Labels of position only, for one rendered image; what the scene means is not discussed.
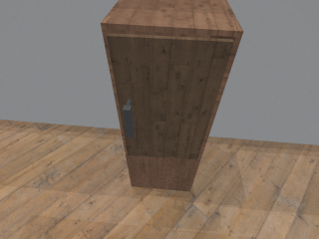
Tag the handle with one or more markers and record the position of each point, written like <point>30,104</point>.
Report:
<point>128,118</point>

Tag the cupboard door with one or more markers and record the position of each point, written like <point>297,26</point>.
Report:
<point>173,83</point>

